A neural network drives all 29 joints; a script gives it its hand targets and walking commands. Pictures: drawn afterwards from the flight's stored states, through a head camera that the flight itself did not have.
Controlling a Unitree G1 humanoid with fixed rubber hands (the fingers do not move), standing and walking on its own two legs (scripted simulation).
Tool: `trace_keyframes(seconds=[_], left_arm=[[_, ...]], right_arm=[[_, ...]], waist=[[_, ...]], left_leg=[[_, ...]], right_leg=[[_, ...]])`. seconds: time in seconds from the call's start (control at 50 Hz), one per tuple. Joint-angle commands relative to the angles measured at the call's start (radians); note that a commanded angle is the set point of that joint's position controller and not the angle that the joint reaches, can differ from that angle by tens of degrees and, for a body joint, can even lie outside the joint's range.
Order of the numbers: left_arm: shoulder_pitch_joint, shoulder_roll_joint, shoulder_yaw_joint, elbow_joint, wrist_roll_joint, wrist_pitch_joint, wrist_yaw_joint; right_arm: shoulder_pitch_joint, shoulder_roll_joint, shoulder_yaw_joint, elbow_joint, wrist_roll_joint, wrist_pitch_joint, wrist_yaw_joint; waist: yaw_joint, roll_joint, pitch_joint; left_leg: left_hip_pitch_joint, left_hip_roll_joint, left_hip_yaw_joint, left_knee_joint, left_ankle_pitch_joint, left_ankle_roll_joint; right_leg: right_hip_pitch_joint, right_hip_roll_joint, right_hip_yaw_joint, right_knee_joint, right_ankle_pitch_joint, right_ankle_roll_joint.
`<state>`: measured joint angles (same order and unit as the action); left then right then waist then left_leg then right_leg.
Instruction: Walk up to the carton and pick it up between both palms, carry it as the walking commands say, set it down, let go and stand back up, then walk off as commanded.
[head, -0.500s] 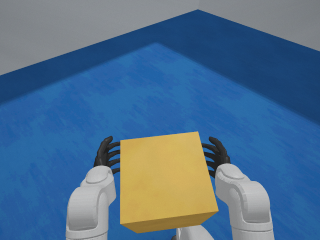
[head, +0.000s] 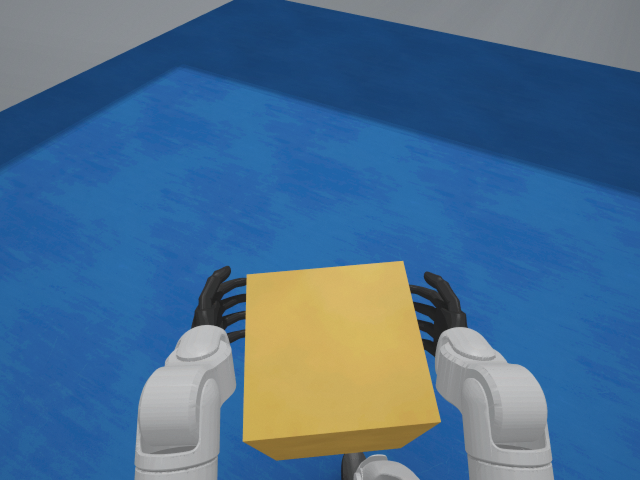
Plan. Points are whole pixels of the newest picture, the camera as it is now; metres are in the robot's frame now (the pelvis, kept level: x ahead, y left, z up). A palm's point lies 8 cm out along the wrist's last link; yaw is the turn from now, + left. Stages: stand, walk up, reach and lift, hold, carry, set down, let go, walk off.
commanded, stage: carry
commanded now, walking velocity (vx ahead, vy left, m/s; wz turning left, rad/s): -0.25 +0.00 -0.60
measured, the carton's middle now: (332, 371) +0.25 -0.02 +0.02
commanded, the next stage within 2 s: none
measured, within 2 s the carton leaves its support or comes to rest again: neither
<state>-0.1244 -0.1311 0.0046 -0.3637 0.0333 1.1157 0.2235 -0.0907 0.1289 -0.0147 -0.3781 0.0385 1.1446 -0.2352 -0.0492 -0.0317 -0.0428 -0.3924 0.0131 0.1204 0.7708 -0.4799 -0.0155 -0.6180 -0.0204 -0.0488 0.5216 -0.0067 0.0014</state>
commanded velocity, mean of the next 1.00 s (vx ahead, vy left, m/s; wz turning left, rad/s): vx -0.25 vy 0.00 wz -0.60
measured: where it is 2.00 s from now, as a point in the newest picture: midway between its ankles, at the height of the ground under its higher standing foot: outside the picture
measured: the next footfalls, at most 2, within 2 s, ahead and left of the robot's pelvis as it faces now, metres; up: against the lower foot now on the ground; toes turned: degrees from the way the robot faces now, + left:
right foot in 0.30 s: -0.11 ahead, -0.16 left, +0.00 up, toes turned -20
left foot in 0.62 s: -0.21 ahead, +0.12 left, +0.00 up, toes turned -15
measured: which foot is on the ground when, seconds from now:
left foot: down 0.00-0.30, up 0.32-0.60, down 0.62-0.94, up 0.96-1.00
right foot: down 0.00-0.02, up 0.04-0.28, down 0.30-0.64, up 0.66-0.92, down 0.94-1.00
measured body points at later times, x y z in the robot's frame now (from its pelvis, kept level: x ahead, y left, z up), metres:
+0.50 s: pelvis -0.22 +0.01 +0.01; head -0.21 -0.01 +0.46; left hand +0.08 +0.04 +0.07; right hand -0.02 -0.21 +0.06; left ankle -0.15 +0.12 -0.64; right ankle -0.15 -0.14 -0.70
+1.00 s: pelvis -0.42 +0.09 +0.00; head -0.41 +0.08 +0.45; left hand -0.10 +0.05 +0.09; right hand -0.26 -0.17 +0.07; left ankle -0.26 +0.13 -0.69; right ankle -0.47 -0.04 -0.71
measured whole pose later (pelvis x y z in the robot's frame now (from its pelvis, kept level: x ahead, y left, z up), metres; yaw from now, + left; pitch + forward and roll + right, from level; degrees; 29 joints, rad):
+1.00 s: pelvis -0.42 +0.09 +0.00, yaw -34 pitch +2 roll -2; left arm -0.17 -0.14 0.01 -0.34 0.01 1.13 0.24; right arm -0.10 0.13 -0.02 -0.37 0.01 1.15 -0.22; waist 0.05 0.07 -0.02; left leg -0.60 0.20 0.20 0.84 -0.40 -0.02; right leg -0.42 -0.02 -0.07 0.72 -0.35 0.02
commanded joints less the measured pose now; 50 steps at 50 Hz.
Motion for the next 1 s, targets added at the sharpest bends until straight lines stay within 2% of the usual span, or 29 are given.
trace_keyframes(seconds=[0.0, 0.04, 0.06, 0.12, 0.22, 0.26, 0.28, 0.3, 0.32, 0.34, 0.42, 0.5, 0.54, 0.56, 0.58, 0.6, 0.62, 0.64, 0.66, 0.68, 0.72, 0.8, 0.86, 0.88, 0.9, 0.92, 0.94, 0.96, 0.98], left_arm=[[-0.404, -0.965, -0.512, -0.171, -0.246, -0.011, -0.145], [-0.376, -0.976, -0.519, -0.117, -0.247, -0.008, -0.147], [-0.374, -0.969, -0.525, -0.122, -0.255, -0.011, -0.145], [-0.429, -0.972, -0.557, -0.171, -0.289, -0.005, -0.146], [-0.336, -0.902, -0.536, -0.115, -0.291, 0.037, -0.140], [-0.311, -0.896, -0.517, -0.068, -0.286, 0.051, -0.146], [-0.330, -0.883, -0.506, -0.072, -0.288, 0.052, -0.151], [-0.310, -0.899, -0.505, -0.036, -0.283, 0.055, -0.158], [-0.341, -0.941, -0.508, -0.078, -0.295, 0.028, -0.167], [-0.358, -0.976, -0.493, -0.082, -0.287, 0.021, -0.170], [-0.460, -1.036, -0.471, -0.198, -0.286, -0.039, -0.171], [-0.297, -0.974, -0.422, -0.154, -0.220, -0.043, -0.141], [-0.247, -0.941, -0.424, -0.133, -0.193, -0.029, -0.128], [-0.249, -0.931, -0.442, -0.137, -0.192, -0.022, -0.123], [-0.254, -0.919, -0.452, -0.127, -0.188, -0.010, -0.121], [-0.270, -0.916, -0.465, -0.121, -0.198, 0.000, -0.129], [-0.350, -0.925, -0.483, -0.149, -0.222, -0.003, -0.138], [-0.454, -0.970, -0.539, -0.192, -0.263, -0.003, -0.151], [-0.439, -0.989, -0.538, -0.166, -0.269, -0.010, -0.155], [-0.461, -0.982, -0.548, -0.189, -0.289, -0.019, -0.157], [-0.480, -0.996, -0.579, -0.208, -0.322, -0.017, -0.158], [-0.422, -0.955, -0.583, -0.188, -0.331, 0.006, -0.156], [-0.362, -0.920, -0.557, -0.127, -0.322, 0.030, -0.152], [-0.344, -0.911, -0.542, -0.102, -0.311, 0.037, -0.153], [-0.336, -0.907, -0.529, -0.087, -0.310, 0.040, -0.157], [-0.336, -0.901, -0.510, -0.080, -0.304, 0.039, -0.160], [-0.322, -0.916, -0.502, -0.048, -0.292, 0.039, -0.164], [-0.358, -0.971, -0.512, -0.088, -0.307, 0.014, -0.172], [-0.361, -1.001, -0.495, -0.099, -0.296, 0.006, -0.175]], right_arm=[[-0.480, 0.998, 0.531, -0.179, 0.241, -0.078, 0.161], [-0.501, 0.953, 0.522, -0.216, 0.214, -0.068, 0.162], [-0.509, 0.938, 0.510, -0.217, 0.224, -0.068, 0.168], [-0.522, 0.909, 0.482, -0.250, 0.207, -0.072, 0.156], [-0.369, 0.854, 0.449, -0.149, 0.144, -0.028, 0.118], [-0.351, 0.837, 0.443, -0.117, 0.138, -0.017, 0.107], [-0.358, 0.859, 0.462, -0.120, 0.139, -0.012, 0.106], [-0.418, 0.869, 0.489, -0.130, 0.151, -0.010, 0.112], [-0.508, 0.920, 0.536, -0.196, 0.191, -0.026, 0.121], [-0.565, 0.962, 0.545, -0.196, 0.213, -0.037, 0.130], [-0.683, 1.052, 0.608, -0.304, 0.292, -0.083, 0.150], [-0.580, 1.009, 0.637, -0.289, 0.305, -0.075, 0.150], [-0.498, 0.992, 0.623, -0.224, 0.289, -0.060, 0.156], [-0.451, 0.981, 0.603, -0.191, 0.276, -0.055, 0.158], [-0.427, 0.968, 0.583, -0.165, 0.268, -0.053, 0.159], [-0.425, 0.951, 0.555, -0.152, 0.252, -0.053, 0.161], [-0.416, 0.982, 0.547, -0.143, 0.246, -0.058, 0.166], [-0.467, 0.999, 0.520, -0.163, 0.232, -0.070, 0.170], [-0.471, 0.995, 0.530, -0.197, 0.222, -0.071, 0.172], [-0.480, 0.980, 0.515, -0.203, 0.226, -0.072, 0.174], [-0.504, 0.952, 0.485, -0.227, 0.224, -0.082, 0.169], [-0.441, 0.898, 0.465, -0.237, 0.175, -0.073, 0.132], [-0.354, 0.875, 0.448, -0.160, 0.148, -0.045, 0.114], [-0.334, 0.860, 0.450, -0.138, 0.145, -0.036, 0.110], [-0.326, 0.855, 0.453, -0.120, 0.145, -0.030, 0.107], [-0.361, 0.876, 0.479, -0.146, 0.155, -0.029, 0.110], [-0.432, 0.883, 0.509, -0.162, 0.168, -0.028, 0.115], [-0.507, 0.941, 0.548, -0.231, 0.208, -0.043, 0.124], [-0.568, 0.981, 0.558, -0.244, 0.234, -0.055, 0.135]], waist=[[0.040, 0.374, -0.233], [0.051, 0.121, -0.207], [0.059, 0.099, -0.214], [0.059, 0.238, -0.238], [0.055, 0.279, -0.315], [0.072, 0.051, -0.331], [0.053, -0.325, -0.326], [0.057, -0.411, -0.283], [0.067, -0.349, -0.290], [0.061, -0.197, -0.274], [0.049, -0.191, -0.330], [0.070, -0.212, -0.401], [0.067, -0.234, -0.436], [0.054, -0.160, -0.456], [0.039, 0.068, -0.429], [0.050, 0.422, -0.362], [0.045, 0.366, -0.265], [0.043, 0.365, -0.203], [0.050, 0.167, -0.192], [0.050, 0.117, -0.195], [0.063, 0.204, -0.199], [0.046, 0.304, -0.262], [0.052, 0.300, -0.343], [0.062, 0.233, -0.353], [0.072, 0.047, -0.336], [0.056, -0.322, -0.333], [0.057, -0.429, -0.285], [0.065, -0.364, -0.303], [0.061, -0.234, -0.290]], left_leg=[[0.018, 0.555, -0.468, -0.501, 0.174, 0.288], [-0.006, 0.369, -0.173, -0.426, 0.342, 0.191], [0.023, 0.340, -0.076, -0.387, 0.376, 0.133], [0.064, 0.306, -0.011, -0.326, 0.448, 0.137], [0.140, 0.363, -0.017, -0.223, 0.508, 0.123], [-0.021, 0.287, 0.043, 0.000, 0.373, 0.012], [-0.293, 0.152, 0.065, 0.199, -0.131, -0.057], [-0.340, 0.131, -0.069, 0.389, -0.205, -0.040], [-0.295, 0.134, -0.120, 0.447, -0.148, -0.041], [-0.239, 0.122, -0.104, 0.524, -0.053, -0.048], [-0.200, 0.061, -0.067, 0.391, 0.081, -0.040], [-0.073, 0.001, -0.039, 0.141, -0.003, -0.029], [0.095, -0.035, 0.001, -0.146, -0.011, -0.004], [0.236, -0.015, -0.001, -0.351, 0.012, 0.012], [0.335, 0.169, -0.253, -0.501, -0.137, 0.067], [0.216, 0.499, -0.601, -0.528, -0.038, 0.204], [0.075, 0.584, -0.514, -0.499, 0.146, 0.270], [-0.002, 0.524, -0.391, -0.469, 0.312, 0.267], [-0.001, 0.406, -0.214, -0.435, 0.411, 0.212], [0.013, 0.354, -0.130, -0.419, 0.423, 0.156], [0.052, 0.306, -0.005, -0.357, 0.466, 0.105], [0.138, 0.349, -0.036, -0.313, 0.485, 0.155], [0.179, 0.376, -0.054, -0.250, 0.541, 0.128], [0.147, 0.355, -0.012, -0.165, 0.511, 0.075], [0.004, 0.294, 0.038, -0.037, 0.379, 0.005], [-0.267, 0.155, 0.069, 0.139, -0.066, -0.064], [-0.334, 0.119, -0.045, 0.314, -0.204, -0.049], [-0.273, 0.131, -0.104, 0.347, -0.154, -0.045], [-0.220, 0.108, -0.076, 0.421, -0.057, -0.052]], right_leg=[[-0.099, -0.035, 0.101, 0.750, -0.575, 0.069], [-0.046, -0.008, 0.059, 0.874, -0.356, 0.056], [-0.046, -0.016, 0.036, 0.817, -0.325, 0.052], [0.018, -0.019, -0.065, 0.650, -0.383, 0.063], [0.214, -0.002, -0.133, 0.169, -0.344, 0.041], [0.412, -0.092, 0.073, -0.115, -0.186, 0.017], [0.522, -0.388, 0.486, -0.123, 0.239, -0.082], [0.393, -0.441, 0.514, -0.125, 0.359, -0.171], [0.333, -0.392, 0.412, -0.102, 0.357, -0.193], [0.256, -0.310, 0.316, -0.119, 0.168, -0.138], [0.298, -0.234, 0.230, -0.172, -0.248, -0.066], [0.350, -0.233, 0.300, -0.241, -0.291, -0.080], [0.328, -0.200, 0.260, -0.268, -0.368, -0.022], [0.278, -0.143, 0.196, -0.205, -0.379, 0.034], [0.106, -0.049, 0.117, -0.019, -0.360, 0.090], [-0.045, 0.082, -0.016, 0.398, -0.536, 0.103], [-0.093, 0.017, 0.052, 0.676, -0.586, 0.073], [-0.108, -0.034, 0.112, 0.813, -0.524, 0.055], [-0.056, -0.013, 0.078, 0.856, -0.395, 0.046], [-0.047, -0.001, 0.062, 0.841, -0.343, 0.043], [-0.020, -0.031, 0.014, 0.711, -0.354, 0.050], [0.093, -0.024, -0.065, 0.444, -0.402, 0.057], [0.237, 0.000, -0.096, 0.155, -0.381, 0.031], [0.317, -0.014, -0.057, -0.033, -0.293, 0.027], [0.436, -0.088, 0.083, -0.142, -0.202, 0.012], [0.550, -0.376, 0.480, -0.142, 0.207, -0.078], [0.447, -0.435, 0.516, -0.117, 0.411, -0.168], [0.384, -0.380, 0.384, -0.079, 0.420, -0.187], [0.314, -0.296, 0.299, -0.097, 0.250, -0.131]])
